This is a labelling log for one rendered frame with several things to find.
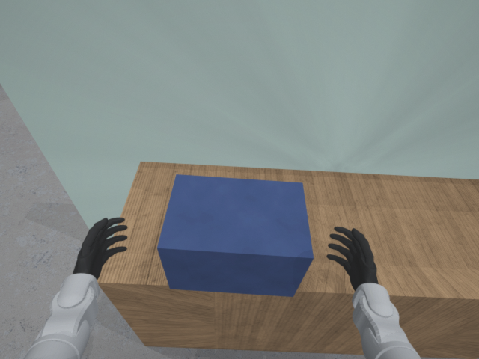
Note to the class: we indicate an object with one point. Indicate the carton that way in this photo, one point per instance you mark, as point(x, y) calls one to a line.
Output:
point(245, 236)

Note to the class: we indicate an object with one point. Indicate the robot right hand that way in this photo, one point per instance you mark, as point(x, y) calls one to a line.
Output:
point(360, 265)

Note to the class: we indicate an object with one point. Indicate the right robot forearm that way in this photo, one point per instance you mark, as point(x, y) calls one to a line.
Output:
point(377, 320)

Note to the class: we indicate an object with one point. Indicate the left robot forearm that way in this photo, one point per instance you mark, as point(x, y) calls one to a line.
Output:
point(66, 332)

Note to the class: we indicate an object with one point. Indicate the robot left hand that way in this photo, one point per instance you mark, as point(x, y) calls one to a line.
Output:
point(94, 253)

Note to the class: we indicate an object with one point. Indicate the pedestal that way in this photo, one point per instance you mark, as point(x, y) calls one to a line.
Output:
point(423, 233)

